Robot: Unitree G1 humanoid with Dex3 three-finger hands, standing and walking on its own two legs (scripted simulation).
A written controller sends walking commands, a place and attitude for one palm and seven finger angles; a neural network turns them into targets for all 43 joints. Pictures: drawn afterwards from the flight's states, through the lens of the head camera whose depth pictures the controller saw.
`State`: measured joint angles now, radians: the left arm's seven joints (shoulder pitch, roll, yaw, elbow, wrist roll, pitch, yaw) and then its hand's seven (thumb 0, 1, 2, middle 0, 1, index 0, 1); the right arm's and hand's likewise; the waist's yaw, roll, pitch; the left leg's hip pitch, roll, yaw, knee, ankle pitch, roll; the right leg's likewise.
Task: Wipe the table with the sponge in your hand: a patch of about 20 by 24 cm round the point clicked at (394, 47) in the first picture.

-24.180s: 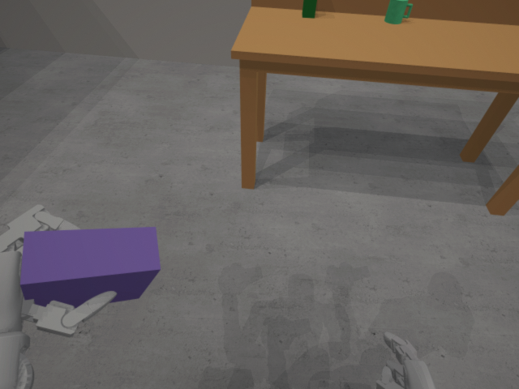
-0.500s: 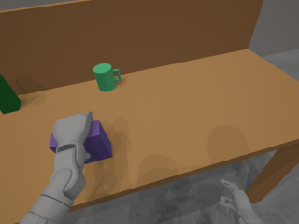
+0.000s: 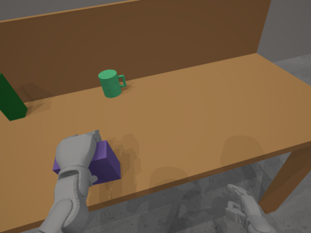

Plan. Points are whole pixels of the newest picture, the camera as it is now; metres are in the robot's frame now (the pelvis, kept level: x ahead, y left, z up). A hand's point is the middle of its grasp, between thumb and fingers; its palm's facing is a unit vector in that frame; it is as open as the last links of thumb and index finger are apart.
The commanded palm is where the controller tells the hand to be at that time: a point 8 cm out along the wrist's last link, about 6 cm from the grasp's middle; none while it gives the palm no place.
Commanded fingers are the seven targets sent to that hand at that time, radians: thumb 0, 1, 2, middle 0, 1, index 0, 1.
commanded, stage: slide across to the third lane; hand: left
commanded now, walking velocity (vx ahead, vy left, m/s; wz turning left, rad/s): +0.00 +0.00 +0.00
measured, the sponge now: (93, 169) +0.26 +0.22 +0.04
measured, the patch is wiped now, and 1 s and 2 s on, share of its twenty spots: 0.85 0.90 1.00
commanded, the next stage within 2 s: wipe forward along the third lane in 0.60 s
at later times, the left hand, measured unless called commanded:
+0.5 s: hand (103, 155) +0.28 +0.18 +0.09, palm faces +0.06 -0.08 -0.99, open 9.7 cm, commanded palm +0.25 +0.16 +0.14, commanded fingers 0.00 0.10 1.30 -1.20 -1.60 -1.20 -1.60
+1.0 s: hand (115, 144) +0.32 +0.16 +0.09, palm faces +0.04 -0.07 -1.00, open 9.7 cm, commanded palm +0.29 +0.15 +0.13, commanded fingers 0.00 0.10 1.30 -1.20 -1.60 -1.20 -1.60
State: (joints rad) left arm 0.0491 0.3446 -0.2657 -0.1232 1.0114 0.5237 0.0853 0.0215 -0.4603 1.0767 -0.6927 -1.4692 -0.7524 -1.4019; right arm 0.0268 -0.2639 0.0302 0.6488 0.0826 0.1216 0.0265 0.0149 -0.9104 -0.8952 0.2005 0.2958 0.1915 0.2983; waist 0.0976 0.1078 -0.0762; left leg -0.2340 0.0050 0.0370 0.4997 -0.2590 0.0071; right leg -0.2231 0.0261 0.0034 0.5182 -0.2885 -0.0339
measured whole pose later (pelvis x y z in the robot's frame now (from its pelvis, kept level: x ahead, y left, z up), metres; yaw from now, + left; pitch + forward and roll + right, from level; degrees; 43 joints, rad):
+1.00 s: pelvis -0.02 -0.02 +0.00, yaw +1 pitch -1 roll +1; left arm -0.35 0.22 -0.40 0.30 1.00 0.60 0.08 -0.03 -0.50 1.10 -0.75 -1.42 -0.81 -1.32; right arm -0.01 -0.25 0.03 0.70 0.09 0.12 0.01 0.01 -0.91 -0.90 0.20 0.30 0.20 0.30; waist 0.08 0.09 -0.09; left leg -0.25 0.01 0.02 0.48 -0.22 -0.01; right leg -0.24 0.03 -0.02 0.52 -0.27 -0.05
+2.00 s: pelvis -0.01 -0.01 +0.00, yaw +1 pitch +6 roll +0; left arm -0.73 0.24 -0.23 0.87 0.99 0.44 0.16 0.00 -0.51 1.11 -0.76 -1.41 -0.81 -1.33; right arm 0.15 -0.25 0.01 0.73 0.08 0.15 -0.04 0.01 -0.91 -0.89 0.20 0.30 0.20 0.30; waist 0.00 0.06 -0.14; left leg -0.39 0.02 0.02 0.52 -0.23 0.00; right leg -0.37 0.04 -0.01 0.52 -0.25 -0.04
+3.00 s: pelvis +0.01 +0.02 +0.00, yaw +1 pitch +6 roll -1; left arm -0.67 0.19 -0.34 0.73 0.98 0.56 0.17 -0.01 -0.48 1.09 -0.73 -1.43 -0.77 -1.38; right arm 0.05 -0.24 0.01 0.67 0.09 0.21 0.00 0.01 -0.91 -0.89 0.20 0.30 0.20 0.30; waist 0.04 0.05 -0.16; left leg -0.36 -0.01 0.02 0.52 -0.27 0.03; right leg -0.32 0.01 -0.01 0.49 -0.28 -0.01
